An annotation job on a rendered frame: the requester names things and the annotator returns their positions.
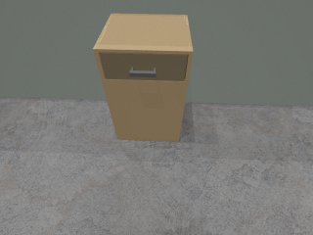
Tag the cabinet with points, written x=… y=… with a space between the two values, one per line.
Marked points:
x=147 y=110

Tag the handle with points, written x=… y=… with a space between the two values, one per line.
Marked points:
x=142 y=73

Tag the drawer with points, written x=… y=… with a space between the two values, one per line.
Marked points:
x=169 y=67

